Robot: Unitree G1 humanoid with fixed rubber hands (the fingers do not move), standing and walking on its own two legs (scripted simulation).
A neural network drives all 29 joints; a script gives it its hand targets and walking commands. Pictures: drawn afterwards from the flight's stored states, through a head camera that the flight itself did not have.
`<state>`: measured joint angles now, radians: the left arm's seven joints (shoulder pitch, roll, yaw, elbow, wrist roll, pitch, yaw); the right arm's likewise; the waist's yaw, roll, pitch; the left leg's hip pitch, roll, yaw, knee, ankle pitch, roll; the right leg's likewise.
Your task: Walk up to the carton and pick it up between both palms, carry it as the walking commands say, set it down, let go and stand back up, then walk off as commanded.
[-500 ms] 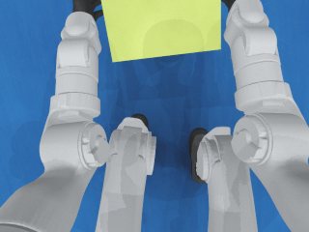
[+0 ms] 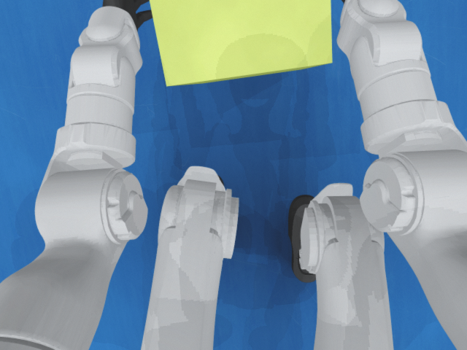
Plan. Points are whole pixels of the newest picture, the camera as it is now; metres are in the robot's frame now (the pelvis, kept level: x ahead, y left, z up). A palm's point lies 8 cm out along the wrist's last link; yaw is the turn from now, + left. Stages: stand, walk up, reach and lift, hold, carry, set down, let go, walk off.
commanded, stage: set down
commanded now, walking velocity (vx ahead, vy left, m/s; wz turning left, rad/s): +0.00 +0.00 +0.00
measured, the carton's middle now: (241, 2) +0.56 +0.09 -0.24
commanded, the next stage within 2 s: none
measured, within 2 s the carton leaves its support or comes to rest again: rests again in 0.68 s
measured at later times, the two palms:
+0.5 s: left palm (126, 11) +0.51 +0.24 -0.17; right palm out of the picture +0.57 -0.05 -0.17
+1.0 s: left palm (132, 15) +0.51 +0.23 -0.18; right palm out of the picture +0.57 -0.06 -0.18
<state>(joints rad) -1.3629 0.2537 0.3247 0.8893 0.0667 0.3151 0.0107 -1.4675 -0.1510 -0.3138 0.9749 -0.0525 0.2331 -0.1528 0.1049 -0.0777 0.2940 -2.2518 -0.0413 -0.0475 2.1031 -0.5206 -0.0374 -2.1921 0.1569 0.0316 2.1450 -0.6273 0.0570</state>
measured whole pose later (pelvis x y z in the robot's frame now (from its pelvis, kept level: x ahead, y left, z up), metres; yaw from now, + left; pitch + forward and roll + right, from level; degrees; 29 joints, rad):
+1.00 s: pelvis +0.01 +0.00 -0.01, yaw -1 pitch +39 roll +0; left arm -1.39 0.23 0.42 0.93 0.16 0.25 -0.05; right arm -1.48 -0.19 -0.29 1.03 -0.03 0.18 -0.12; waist 0.14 -0.08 0.34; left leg -2.26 -0.01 -0.05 2.15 -0.56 -0.04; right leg -2.22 0.19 0.03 2.18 -0.64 0.05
